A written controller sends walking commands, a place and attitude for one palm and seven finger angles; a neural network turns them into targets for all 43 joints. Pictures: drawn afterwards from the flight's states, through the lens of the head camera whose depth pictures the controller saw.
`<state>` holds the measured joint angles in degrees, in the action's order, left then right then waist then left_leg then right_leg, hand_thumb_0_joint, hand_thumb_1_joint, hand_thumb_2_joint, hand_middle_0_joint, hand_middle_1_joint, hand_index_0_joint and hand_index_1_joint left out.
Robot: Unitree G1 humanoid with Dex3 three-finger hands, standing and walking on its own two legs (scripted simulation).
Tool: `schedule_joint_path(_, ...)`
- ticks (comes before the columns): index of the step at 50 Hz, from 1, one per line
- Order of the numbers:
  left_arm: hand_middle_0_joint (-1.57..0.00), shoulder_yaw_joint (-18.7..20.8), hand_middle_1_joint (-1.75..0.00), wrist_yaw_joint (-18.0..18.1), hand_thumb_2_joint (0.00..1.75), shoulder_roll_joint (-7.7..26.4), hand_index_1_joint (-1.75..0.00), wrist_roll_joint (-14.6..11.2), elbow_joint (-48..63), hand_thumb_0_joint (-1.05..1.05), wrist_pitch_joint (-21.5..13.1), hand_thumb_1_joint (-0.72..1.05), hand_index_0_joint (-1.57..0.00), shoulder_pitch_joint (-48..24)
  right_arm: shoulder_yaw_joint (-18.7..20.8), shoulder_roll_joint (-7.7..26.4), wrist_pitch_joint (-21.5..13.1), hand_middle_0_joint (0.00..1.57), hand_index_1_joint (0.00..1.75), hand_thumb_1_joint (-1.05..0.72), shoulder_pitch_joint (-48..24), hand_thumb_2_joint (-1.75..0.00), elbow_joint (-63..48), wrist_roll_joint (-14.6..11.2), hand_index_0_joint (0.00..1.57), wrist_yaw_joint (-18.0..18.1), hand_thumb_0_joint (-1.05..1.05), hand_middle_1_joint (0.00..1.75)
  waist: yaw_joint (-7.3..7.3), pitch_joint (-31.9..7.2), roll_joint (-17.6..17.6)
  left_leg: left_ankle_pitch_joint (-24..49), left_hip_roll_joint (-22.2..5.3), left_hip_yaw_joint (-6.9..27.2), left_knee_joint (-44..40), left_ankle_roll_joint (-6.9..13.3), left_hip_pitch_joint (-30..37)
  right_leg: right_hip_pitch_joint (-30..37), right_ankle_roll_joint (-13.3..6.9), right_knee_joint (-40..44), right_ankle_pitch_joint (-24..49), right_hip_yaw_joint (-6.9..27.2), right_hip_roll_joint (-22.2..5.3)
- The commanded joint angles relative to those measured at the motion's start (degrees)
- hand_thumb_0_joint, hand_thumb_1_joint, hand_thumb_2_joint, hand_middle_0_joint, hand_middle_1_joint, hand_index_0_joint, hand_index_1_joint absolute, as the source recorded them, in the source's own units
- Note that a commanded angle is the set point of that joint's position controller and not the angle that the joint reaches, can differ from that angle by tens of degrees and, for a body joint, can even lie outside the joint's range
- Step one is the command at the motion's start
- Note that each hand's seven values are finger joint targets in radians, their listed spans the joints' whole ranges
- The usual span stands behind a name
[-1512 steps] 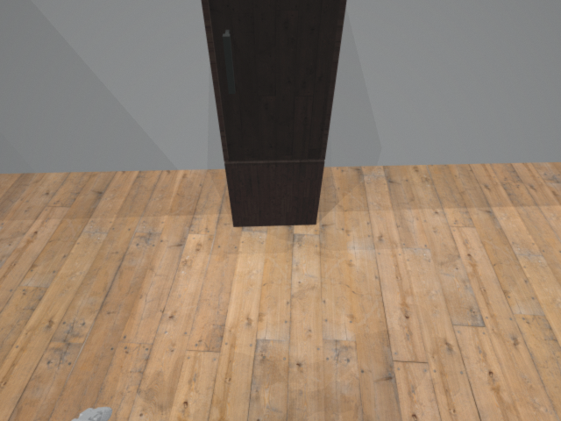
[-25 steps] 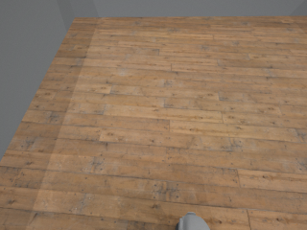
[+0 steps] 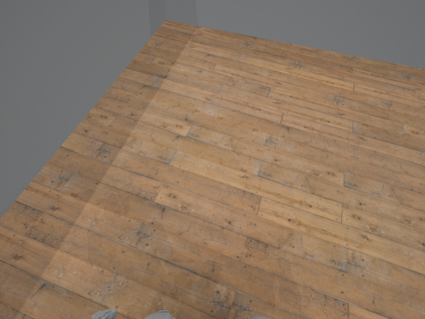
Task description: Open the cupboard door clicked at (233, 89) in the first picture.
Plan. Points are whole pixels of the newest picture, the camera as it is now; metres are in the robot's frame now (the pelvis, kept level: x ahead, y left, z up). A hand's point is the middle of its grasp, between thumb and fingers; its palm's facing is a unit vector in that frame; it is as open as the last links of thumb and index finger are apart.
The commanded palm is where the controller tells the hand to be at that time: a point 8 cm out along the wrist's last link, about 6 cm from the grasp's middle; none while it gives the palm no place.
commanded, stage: turn to face it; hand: left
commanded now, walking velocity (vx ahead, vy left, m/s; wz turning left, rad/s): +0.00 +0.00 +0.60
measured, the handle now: out of the picture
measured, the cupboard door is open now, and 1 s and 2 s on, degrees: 52 52 52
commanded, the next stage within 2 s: none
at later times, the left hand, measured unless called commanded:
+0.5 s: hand out of the picture +0.03 +0.12 -0.13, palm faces +0.32 -0.90 -0.29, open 7.3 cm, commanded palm none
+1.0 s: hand out of the picture +0.01 +0.13 -0.13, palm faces +0.59 -0.74 -0.34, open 7.3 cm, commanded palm none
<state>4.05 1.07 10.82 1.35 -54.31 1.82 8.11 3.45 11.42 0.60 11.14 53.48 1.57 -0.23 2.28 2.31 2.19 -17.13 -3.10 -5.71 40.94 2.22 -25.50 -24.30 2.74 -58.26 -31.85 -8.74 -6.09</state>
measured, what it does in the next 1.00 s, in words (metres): steps to the right, turning left: right foot, then left foot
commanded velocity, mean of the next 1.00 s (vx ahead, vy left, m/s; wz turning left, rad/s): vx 0.00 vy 0.00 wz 0.60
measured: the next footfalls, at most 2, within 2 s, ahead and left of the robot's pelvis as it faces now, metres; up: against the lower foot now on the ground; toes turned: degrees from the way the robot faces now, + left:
right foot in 0.28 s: +0.08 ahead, -0.17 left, +0.00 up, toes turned +6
left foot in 0.66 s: +0.01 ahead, +0.05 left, +0.00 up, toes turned +33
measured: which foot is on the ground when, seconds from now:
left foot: down 0.00-0.28, up 0.30-0.64, down 0.66-0.98, up 1.00-1.00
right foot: up 0.00-0.26, down 0.28-0.66, up 0.68-0.96, down 0.98-1.00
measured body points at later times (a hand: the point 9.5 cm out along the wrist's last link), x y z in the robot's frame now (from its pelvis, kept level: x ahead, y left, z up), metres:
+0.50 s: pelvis +0.03 -0.08 +0.02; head +0.10 -0.09 +0.47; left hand +0.01 +0.17 -0.11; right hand +0.21 -0.30 -0.13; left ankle -0.02 +0.06 -0.64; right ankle +0.04 -0.17 -0.72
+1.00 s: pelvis +0.06 -0.12 +0.01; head +0.12 -0.11 +0.45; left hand -0.02 +0.16 -0.11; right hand +0.28 -0.27 -0.15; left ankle -0.02 +0.03 -0.71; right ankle +0.13 -0.20 -0.72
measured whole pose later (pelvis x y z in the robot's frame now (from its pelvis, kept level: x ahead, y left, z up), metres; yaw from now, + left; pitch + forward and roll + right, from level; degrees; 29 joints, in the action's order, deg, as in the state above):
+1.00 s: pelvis +0.06 -0.12 +0.01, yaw +37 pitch +1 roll +2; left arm 4.2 0.5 13.1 1.4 -49.5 0.4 9.1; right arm 4.5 14.0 3.5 8.7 52.2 0.9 -0.7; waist 0.2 5.1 -2.6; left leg -19.7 0.1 4.4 37.8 -2.8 -21.5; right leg -19.7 1.1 -37.2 -17.5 -3.0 -3.4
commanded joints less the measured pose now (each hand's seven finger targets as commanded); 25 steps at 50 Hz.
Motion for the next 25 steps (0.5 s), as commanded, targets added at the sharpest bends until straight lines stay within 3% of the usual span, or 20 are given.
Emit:
schedule_joint_path(1,-0.2,1.33,-0.3,-0.43,0.9,4.66,-0.3,0.14,5.31,0.0,-1.42,0.9,-0.2,-0.74,2.05,11.01,-0.92,0.2,0.3,-0.9,4.5,-0.9,-3.04,0.13,0.2,1.55,0.0,0.3,-0.61,-7.32,-13.05,23.15,-13.82,20.2,-20.33,6.39,15.2,-12.65,1.62,-12.81,7.7,9.03,0.24)
schedule_joint_path(3,-0.2,1.16,-0.3,-0.59,0.9,4.62,-0.3,-0.24,4.75,0.0,-1.23,0.9,-0.2,0.63,2.07,11.3,-1.17,0.2,0.3,-0.9,3.14,-0.9,-3.71,-0.05,0.2,1.51,0.0,0.3,-1.23,-8.24,-10.08,28.81,-11.88,15.75,-18.95,5.9,16.76,-9.73,2.01,-6.98,8.53,8.21,0.94)
schedule_joint_path(7,-0.2,0.76,-0.3,-0.4,0.9,4.72,-0.3,-0.54,5.71,0.0,-0.72,0.9,-0.2,0.07,3.07,13.17,-0.13,0.2,0.3,-0.9,1.98,-0.9,-4.2,0.18,0.2,0.92,0.0,0.3,-0.54,-7.58,-10.37,22.91,-11.35,17.7,-19.25,6.76,14.61,-3.33,1.78,5.74,6.1,6.97,3.0)
schedule_joint_path(9,-0.2,0.63,-0.3,-0.46,0.9,5.0,-0.3,-0.68,5.84,0.0,-0.89,0.9,-0.2,1.99,3.45,13.67,0.57,0.2,0.3,-0.9,-0.22,-0.9,-5.14,0.23,0.2,0.63,0.0,0.3,-1.12,-7.25,-11.79,19.42,-10.5,18.95,-18.5,6.23,11.46,2.1,1.35,13.89,6.55,5.83,4.45)
schedule_joint_path(11,-0.2,0.96,-0.3,-0.4,0.9,6.05,-0.3,-0.72,4.95,0.0,-1.35,0.9,-0.2,6.63,3.71,13.79,1.17,0.2,0.3,-0.9,-3.17,-0.9,-6.1,-0.13,0.2,0.39,0.0,0.3,-3.37,-6.69,-10.99,13.68,-8.07,19.04,-15.85,4.18,5.03,11.53,0.89,25.02,14.17,4.46,5.66)
schedule_joint_path(12,-0.2,1.46,-0.3,-0.1,0.9,8.26,-0.3,-0.47,4.6,0.0,-1.88,0.9,-0.2,9.58,3.48,12.16,1.29,0.2,0.3,-0.9,-4.07,-0.9,-6.79,-0.62,0.2,0.18,0.0,0.3,-4.85,-7.28,-5.05,7.72,-4.53,17.06,-11.48,1.54,0.17,18.38,0.2,34.4,17.68,6.66,2.78)
schedule_joint_path(13,-0.2,2.56,-0.3,0.42,0.9,13.95,-0.3,0.55,4.8,0.0,-2.61,0.9,-0.2,11.27,2.93,8.2,1.43,0.2,0.3,-0.9,-3.97,-0.9,-8.0,-1.16,0.2,-0.29,0.0,0.3,-5.7,-6.91,11.09,-6.54,3.7,8.6,1.5,-3.41,-10.77,24.51,-4.52,42.8,17.64,22.95,-11.94)
schedule_joint_path(14,-0.2,2.21,-0.3,0.56,0.9,16.72,-0.3,0.49,5.53,0.0,-2.35,0.9,-0.2,9.75,2.72,7.94,1.23,0.2,0.3,-0.9,-6.05,-0.9,-9.14,-0.76,0.2,-0.57,0.0,0.3,-6.08,-5.05,16.15,-19.02,5.49,5.98,17.14,-4.5,-11.92,18.55,-10.66,43.3,26.89,29.31,-22.85)
schedule_joint_path(15,-0.2,1.84,-0.3,0.94,0.9,14.08,-0.3,0.17,5.62,0.0,-2.77,0.9,-0.2,8.22,2.96,8.81,1.77,0.2,0.3,-0.9,-6.53,-0.9,-7.98,-0.47,0.2,-0.4,0.0,0.3,-4.91,-3.77,15.37,-17.11,2.76,9.38,26.14,-4.21,-11.48,14.59,-11.83,41.45,32.26,27.57,-21.23)
schedule_joint_path(16,-0.2,1.14,-0.3,0.98,0.9,12.23,-0.3,0.0,5.99,0.0,-2.77,0.9,-0.2,5.54,2.85,8.32,2.19,0.2,0.3,-0.9,-5.95,-0.9,-6.79,-0.56,0.2,-0.56,0.0,0.3,-3.02,-2.6,12.61,-13.08,1.75,8.97,30.83,-4.85,-11.71,14.27,-11.34,39.19,37.01,22.39,-17.53)
schedule_joint_path(17,-0.2,0.57,-0.3,0.89,0.9,10.49,-0.3,-0.12,6.44,0.0,-2.73,0.9,-0.2,3.49,2.62,7.58,2.53,0.2,0.3,-0.9,-5.16,-0.9,-5.63,-0.55,0.2,-0.95,0.0,0.3,-1.63,-2.18,9.88,-9.2,0.96,7.99,32.31,-5.44,-10.98,14.22,-9.8,37.16,40.85,14.85,-14.04)
schedule_joint_path(18,-0.2,0.48,-0.3,0.98,0.9,9.66,-0.3,-0.01,6.82,0.0,-2.74,0.9,-0.2,2.84,2.29,6.8,2.72,0.2,0.3,-0.9,-4.32,-0.9,-5.12,-0.79,0.2,-1.28,0.0,0.3,-1.1,-3.2,9.37,-7.69,0.94,6.78,30.58,-5.76,-9.86,15.2,-8.81,36.24,43.65,10.84,-12.57)
schedule_joint_path(20,-0.2,0.44,-0.3,1.01,0.9,9.49,-0.3,0.03,6.56,0.0,-2.98,0.9,-0.2,4.62,1.84,5.89,2.88,0.2,0.3,-0.9,-5.63,-0.9,-4.82,-0.79,0.2,-1.54,0.0,0.3,-1.91,-3.2,8.96,-6.6,1.09,4.52,25.23,-6.26,-8.41,17.53,-7.88,35.64,47.48,6.51,-11.77)
schedule_joint_path(23,-0.2,0.83,-0.3,0.98,0.9,10.56,-0.3,0.16,5.18,0.0,-2.96,0.9,-0.2,8.44,1.24,4.91,2.78,0.2,0.3,-0.9,-8.79,-0.9,-5.2,-0.95,0.2,-1.75,0.0,0.3,-4.11,-3.83,7.71,-7.65,1.73,1.89,15.51,-6.35,-6.01,21.89,-8.11,34.52,51.28,4.84,-12.7)
schedule_joint_path(25,-0.2,1.32,-0.3,0.98,0.9,11.68,-0.3,0.24,4.69,0.0,-2.93,0.9,-0.2,9.95,0.85,4.45,2.47,0.2,0.3,-0.9,-9.85,-0.9,-5.66,-1.0,0.2,-1.77,0.0,0.3,-4.9,-4.42,8.81,-8.4,1.68,0.51,9.53,-5.99,-4.71,24.53,-8.63,33.01,54.87,3.74,-13.97)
